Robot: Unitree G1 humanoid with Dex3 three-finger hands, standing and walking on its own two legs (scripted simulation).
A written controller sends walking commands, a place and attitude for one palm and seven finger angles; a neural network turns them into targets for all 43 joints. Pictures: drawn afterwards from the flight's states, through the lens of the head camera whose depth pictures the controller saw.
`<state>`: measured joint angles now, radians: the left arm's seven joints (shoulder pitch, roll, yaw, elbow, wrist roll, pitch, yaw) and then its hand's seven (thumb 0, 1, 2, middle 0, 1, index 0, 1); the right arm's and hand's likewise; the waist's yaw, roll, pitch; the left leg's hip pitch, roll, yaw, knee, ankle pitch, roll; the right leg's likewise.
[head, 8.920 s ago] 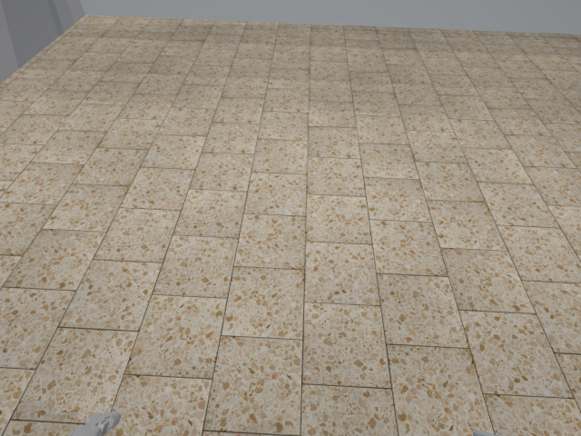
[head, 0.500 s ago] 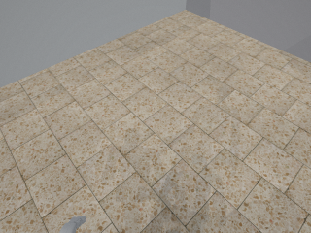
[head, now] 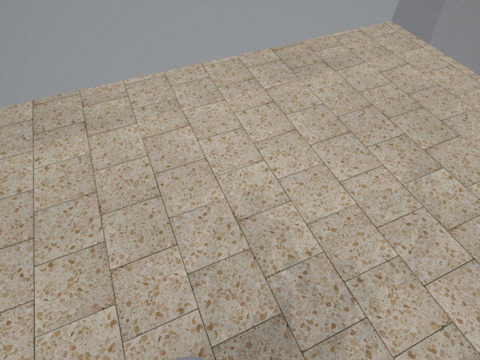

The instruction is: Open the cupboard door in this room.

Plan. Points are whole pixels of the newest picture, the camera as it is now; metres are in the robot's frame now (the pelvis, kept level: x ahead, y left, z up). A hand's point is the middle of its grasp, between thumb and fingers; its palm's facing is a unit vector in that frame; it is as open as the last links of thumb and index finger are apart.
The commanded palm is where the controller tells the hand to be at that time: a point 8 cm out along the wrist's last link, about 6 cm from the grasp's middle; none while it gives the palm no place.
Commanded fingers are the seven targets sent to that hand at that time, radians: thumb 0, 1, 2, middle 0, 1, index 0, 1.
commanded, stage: turn or walk to find it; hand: left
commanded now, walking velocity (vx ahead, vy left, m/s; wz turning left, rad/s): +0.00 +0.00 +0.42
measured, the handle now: out of the picture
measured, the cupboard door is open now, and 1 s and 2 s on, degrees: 0 0 0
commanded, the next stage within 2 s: none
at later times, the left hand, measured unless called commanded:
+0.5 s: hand out of the picture +0.06 +0.23 -0.15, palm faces +0.17 -0.95 -0.26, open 7.4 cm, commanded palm none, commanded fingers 0.00 0.90 0.90 -0.20 -0.30 -0.20 -0.30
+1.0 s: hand out of the picture -0.10 +0.17 -0.16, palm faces +0.44 -0.86 -0.26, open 7.3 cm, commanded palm none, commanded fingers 0.00 0.90 0.90 -0.20 -0.30 -0.20 -0.30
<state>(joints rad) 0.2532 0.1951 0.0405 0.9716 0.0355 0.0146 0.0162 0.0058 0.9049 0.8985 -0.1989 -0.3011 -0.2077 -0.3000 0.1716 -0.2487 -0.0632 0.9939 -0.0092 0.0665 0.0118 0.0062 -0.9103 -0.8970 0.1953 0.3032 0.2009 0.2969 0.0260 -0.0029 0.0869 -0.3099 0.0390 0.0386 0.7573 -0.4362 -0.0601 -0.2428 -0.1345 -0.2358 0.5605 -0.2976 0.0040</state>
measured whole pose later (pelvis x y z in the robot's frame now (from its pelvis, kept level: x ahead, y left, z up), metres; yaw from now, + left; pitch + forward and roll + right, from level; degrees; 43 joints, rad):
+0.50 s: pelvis -0.02 +0.01 +0.00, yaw +10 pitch +0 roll +0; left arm 0.11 0.22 0.05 0.92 0.01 0.05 0.01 0.01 0.91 0.90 -0.19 -0.30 -0.20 -0.30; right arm 0.22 -0.20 -0.05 0.96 -0.03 0.03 0.00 0.00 -0.90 -0.90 0.20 0.30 0.21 0.30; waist -0.03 0.02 0.07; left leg -0.25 -0.05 -0.06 0.47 -0.22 0.03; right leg -0.35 -0.05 -0.03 0.79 -0.43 0.08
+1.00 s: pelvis -0.06 -0.02 +0.00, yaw +25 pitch -1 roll +1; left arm 0.25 0.19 0.04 0.96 0.03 0.01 0.02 0.01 0.91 0.90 -0.20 -0.30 -0.21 -0.30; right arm 0.20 -0.25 -0.07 1.00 -0.01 0.07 0.01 0.01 -0.91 -0.90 0.20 0.30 0.20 0.30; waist 0.02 0.01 0.08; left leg -0.33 0.05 0.03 0.84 -0.45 -0.06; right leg -0.24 -0.13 -0.25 0.54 -0.27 -0.03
